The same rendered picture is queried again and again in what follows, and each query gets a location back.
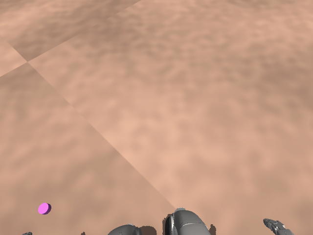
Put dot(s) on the right robot hand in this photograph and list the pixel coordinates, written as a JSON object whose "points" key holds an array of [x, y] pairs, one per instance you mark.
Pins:
{"points": [[277, 227]]}

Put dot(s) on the tin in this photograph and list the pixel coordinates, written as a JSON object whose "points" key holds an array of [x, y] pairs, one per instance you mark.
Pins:
{"points": [[44, 208]]}

